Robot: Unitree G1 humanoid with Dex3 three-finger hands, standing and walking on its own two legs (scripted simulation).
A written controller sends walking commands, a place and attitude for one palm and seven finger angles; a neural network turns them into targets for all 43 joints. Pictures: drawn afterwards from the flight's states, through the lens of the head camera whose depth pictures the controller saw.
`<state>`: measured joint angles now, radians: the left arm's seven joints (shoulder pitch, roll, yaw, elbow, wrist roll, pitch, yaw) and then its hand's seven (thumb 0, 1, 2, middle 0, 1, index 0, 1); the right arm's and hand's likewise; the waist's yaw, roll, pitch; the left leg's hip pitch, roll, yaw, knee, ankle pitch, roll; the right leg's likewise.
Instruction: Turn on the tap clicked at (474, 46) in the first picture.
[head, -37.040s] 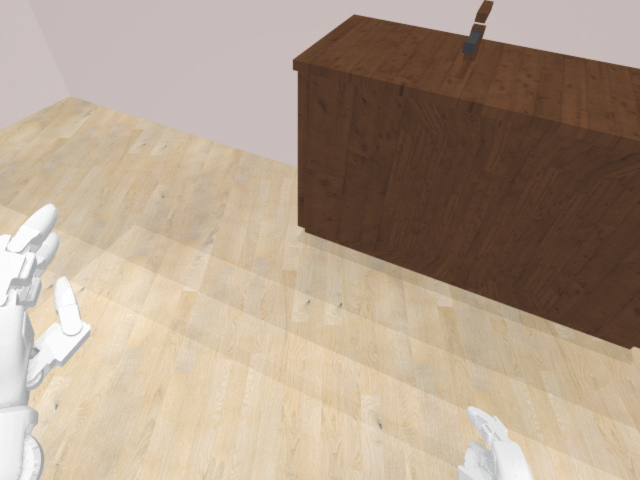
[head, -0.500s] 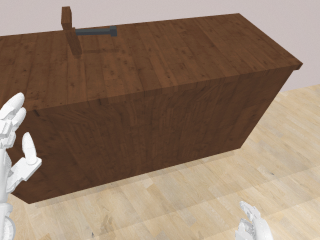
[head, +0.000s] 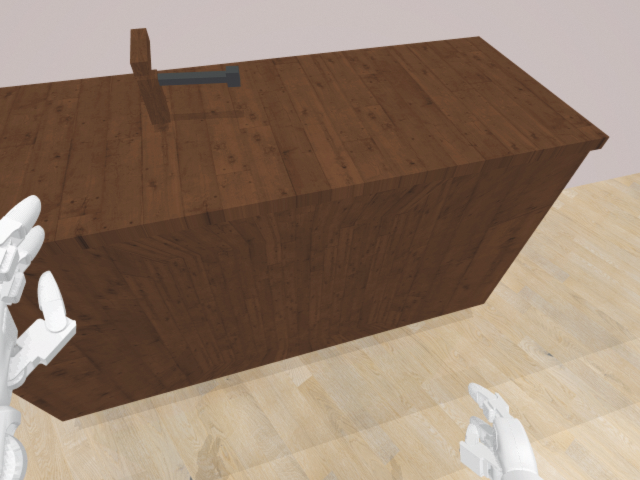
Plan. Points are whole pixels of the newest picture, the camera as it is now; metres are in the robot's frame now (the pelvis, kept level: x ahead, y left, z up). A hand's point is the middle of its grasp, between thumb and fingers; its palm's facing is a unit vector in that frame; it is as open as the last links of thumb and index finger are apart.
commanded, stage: stop stepping back and stand still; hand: left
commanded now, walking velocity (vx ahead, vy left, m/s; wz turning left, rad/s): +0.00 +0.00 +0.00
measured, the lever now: (233, 76) +0.78 +0.22 +0.10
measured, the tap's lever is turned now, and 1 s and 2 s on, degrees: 82 82 82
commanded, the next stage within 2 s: stand and check the lever's angle in 0.10 s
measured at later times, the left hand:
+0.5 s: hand (43, 346) +0.20 +0.26 +0.15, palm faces +0.39 -0.84 -0.37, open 7.4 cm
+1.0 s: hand (51, 336) +0.21 +0.26 +0.15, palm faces +0.38 -0.85 -0.36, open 7.4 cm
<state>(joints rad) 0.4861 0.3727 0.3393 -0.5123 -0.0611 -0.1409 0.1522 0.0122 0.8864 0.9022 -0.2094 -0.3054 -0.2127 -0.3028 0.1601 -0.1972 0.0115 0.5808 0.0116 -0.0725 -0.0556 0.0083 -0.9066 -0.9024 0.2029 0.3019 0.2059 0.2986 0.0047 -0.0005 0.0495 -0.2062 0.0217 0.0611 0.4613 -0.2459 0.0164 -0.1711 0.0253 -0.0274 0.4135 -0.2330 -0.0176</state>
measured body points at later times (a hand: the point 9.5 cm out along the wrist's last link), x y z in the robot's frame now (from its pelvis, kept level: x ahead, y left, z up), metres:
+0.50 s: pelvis -0.02 +0.02 +0.00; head +0.00 +0.02 +0.45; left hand +0.17 +0.30 +0.17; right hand +0.16 -0.21 -0.08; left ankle +0.00 +0.10 -0.74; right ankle -0.01 -0.11 -0.74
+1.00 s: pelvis -0.01 +0.02 +0.00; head +0.01 +0.03 +0.45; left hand +0.18 +0.30 +0.17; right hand +0.18 -0.21 -0.07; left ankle +0.00 +0.10 -0.74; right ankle -0.01 -0.11 -0.74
